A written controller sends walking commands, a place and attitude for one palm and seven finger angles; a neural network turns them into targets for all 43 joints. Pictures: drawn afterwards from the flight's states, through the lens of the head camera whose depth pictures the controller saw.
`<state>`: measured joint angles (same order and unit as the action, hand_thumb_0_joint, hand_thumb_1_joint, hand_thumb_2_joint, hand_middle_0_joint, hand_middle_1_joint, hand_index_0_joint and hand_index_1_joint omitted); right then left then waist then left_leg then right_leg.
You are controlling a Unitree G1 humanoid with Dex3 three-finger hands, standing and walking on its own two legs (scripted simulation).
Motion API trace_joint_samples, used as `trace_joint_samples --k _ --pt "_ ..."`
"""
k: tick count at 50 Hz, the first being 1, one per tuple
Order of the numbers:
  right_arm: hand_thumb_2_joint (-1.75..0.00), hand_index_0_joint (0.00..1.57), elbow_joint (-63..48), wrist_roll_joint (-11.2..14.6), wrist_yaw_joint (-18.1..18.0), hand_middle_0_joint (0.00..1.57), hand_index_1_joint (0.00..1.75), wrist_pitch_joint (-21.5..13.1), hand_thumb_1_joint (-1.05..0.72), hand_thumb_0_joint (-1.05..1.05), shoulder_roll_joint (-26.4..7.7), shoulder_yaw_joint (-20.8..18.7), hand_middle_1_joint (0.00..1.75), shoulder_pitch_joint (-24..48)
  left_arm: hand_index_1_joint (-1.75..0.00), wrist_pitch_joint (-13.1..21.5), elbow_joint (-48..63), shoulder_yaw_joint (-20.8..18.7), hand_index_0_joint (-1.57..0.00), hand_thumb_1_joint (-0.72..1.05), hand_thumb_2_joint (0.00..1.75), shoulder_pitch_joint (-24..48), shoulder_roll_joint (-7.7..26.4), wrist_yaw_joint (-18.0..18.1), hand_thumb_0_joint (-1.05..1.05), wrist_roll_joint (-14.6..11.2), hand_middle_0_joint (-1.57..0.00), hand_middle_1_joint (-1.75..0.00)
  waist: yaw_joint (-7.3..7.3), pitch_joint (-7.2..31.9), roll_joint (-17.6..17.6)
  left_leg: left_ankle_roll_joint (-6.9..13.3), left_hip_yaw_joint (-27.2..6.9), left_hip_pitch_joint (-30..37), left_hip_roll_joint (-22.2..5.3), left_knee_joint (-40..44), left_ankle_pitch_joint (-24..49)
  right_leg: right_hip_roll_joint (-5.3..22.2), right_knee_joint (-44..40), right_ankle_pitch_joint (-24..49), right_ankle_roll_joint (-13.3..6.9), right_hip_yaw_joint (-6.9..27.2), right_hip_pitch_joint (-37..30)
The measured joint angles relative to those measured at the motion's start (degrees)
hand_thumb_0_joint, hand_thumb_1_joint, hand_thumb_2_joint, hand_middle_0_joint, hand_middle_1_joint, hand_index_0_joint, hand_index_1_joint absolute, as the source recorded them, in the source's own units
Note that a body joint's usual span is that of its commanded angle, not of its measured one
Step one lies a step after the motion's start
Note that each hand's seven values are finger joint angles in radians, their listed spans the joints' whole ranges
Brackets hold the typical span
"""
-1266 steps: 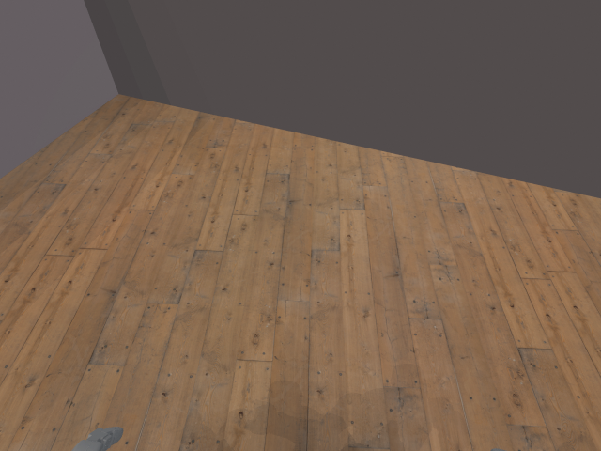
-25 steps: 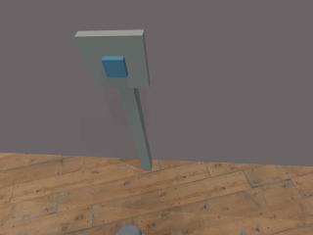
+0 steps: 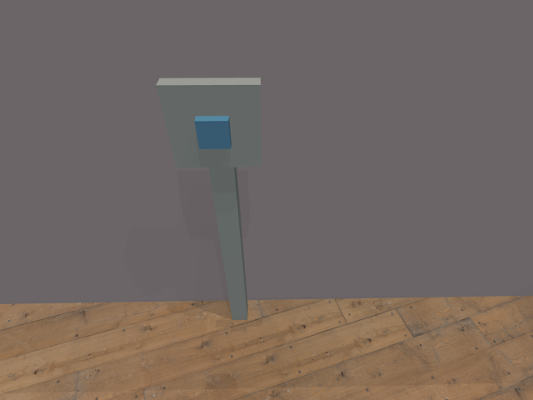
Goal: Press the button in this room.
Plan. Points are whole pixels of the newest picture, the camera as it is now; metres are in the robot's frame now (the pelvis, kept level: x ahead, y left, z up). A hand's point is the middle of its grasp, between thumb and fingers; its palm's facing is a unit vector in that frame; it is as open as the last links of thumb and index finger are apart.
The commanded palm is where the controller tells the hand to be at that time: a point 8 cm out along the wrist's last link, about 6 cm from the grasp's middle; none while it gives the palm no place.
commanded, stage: come to a stop and stand still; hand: left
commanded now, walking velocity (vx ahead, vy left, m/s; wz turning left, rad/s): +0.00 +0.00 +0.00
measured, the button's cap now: (214, 131) +0.57 +0.14 +0.13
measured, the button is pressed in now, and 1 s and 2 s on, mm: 0 0 0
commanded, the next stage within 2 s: look again from close up in 0.04 s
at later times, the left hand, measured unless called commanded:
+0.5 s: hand out of the picture +0.02 +0.14 -0.17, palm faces +0.08 -0.98 -0.19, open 7.3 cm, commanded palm none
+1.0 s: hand out of the picture +0.04 +0.13 -0.17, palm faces +0.08 -0.98 -0.17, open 7.4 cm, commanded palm none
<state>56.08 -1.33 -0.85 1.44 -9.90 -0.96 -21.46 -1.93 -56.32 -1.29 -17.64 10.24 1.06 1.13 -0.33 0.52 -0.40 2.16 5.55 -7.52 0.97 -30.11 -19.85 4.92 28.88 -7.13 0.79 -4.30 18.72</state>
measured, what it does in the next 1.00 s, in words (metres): shifts its weight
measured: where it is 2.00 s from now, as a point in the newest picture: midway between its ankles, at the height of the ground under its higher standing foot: outside the picture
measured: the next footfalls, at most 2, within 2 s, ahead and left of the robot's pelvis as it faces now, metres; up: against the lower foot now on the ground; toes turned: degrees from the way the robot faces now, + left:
left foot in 1.24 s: +0.10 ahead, +0.07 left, +0.00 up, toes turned +5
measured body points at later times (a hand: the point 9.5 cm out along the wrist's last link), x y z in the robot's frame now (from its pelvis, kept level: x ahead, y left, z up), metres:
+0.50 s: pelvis +0.03 -0.02 +0.00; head +0.03 -0.03 +0.45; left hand +0.02 +0.19 -0.15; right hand +0.03 -0.23 -0.16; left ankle -0.03 +0.09 -0.73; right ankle +0.09 -0.14 -0.73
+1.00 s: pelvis +0.06 -0.03 +0.00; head +0.05 -0.04 +0.45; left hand +0.03 +0.19 -0.16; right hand +0.02 -0.25 -0.16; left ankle -0.03 +0.09 -0.73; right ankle +0.09 -0.14 -0.73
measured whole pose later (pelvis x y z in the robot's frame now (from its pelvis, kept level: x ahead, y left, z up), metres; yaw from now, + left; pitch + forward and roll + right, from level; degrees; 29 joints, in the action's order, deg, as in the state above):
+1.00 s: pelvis +0.06 -0.03 +0.00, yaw +1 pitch -2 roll +0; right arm 64.2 -1.5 -2.5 0.2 -7.3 -1.3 -22.7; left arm -1.5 -62.5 -2.2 -21.0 7.6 0.5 1.6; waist 0.1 0.6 -0.9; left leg -1.2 3.4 -2.2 -3.0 -27.5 -23.6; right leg 1.5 31.5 -14.6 -1.4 -7.1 15.3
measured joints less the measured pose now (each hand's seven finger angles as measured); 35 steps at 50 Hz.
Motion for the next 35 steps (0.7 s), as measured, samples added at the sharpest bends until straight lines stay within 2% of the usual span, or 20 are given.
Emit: trace_joint_samples --k 8,16,35 --pt "-0.9 0.2 3.35 0.21 -0.14 0.2 0.3 -0.45 -0.91 0.0 0.97 0.28 0.29 -1.62 -0.3 0.71 -2.36 0.2 -0.2 0.91 0.9 -0.84 -1.36 0.37 0.0 -0.35 -0.2 -0.3 0.52 -1.22 -0.71 -0.64 -0.7 0.67 -0.53 1.66 0.26 -0.5 -1.06 -0.34 -0.22 -0.79 -0.64" --pt "-0.9 0.2 5.28 0.51 -0.5 0.2 0.3 -1.16 -0.91 0.0 1.84 0.54 0.29 -0.14 -0.3 1.4 -4.85 0.66 -0.2 0.91 0.9 -0.87 -2.95 0.82 0.0 -0.53 -0.2 -0.3 0.39 -1.86 -0.94 -1.56 -1.48 1.75 -1.55 2.36 -0.22 -1.39 -1.28 -1.41 -0.9 -1.76 -1.73" --pt "-0.9 0.2 6.85 0.62 -0.94 0.2 0.3 -1.83 -0.91 0.0 1.73 0.37 0.29 3.27 -0.3 2.25 -6.6 0.52 -0.2 0.91 0.9 -0.07 -2.74 1.03 0.0 -0.54 -0.2 -0.3 -0.29 -1.38 -0.87 -2.51 -2.57 3.67 -2.9 4.07 -0.41 -2.65 -3.27 -1.93 -1.53 -3.14 -4.16"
